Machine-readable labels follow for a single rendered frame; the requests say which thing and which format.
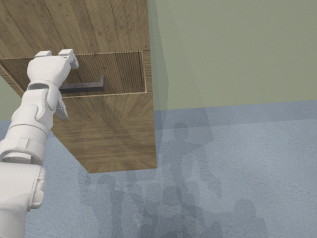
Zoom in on robot left forearm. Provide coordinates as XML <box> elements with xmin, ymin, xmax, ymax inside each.
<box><xmin>0</xmin><ymin>80</ymin><xmax>60</xmax><ymax>166</ymax></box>

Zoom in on robot left hand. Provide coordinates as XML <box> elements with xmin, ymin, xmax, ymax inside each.
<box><xmin>27</xmin><ymin>49</ymin><xmax>79</xmax><ymax>120</ymax></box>

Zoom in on handle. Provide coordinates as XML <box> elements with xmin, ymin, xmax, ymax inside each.
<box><xmin>59</xmin><ymin>74</ymin><xmax>105</xmax><ymax>94</ymax></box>

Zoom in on cabinet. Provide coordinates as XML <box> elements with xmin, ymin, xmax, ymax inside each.
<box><xmin>0</xmin><ymin>0</ymin><xmax>157</xmax><ymax>174</ymax></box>

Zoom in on drawer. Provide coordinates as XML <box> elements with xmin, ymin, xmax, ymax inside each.
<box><xmin>0</xmin><ymin>50</ymin><xmax>146</xmax><ymax>97</ymax></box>

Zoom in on robot left upper arm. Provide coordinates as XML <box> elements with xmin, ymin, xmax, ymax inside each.
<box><xmin>0</xmin><ymin>162</ymin><xmax>46</xmax><ymax>238</ymax></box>

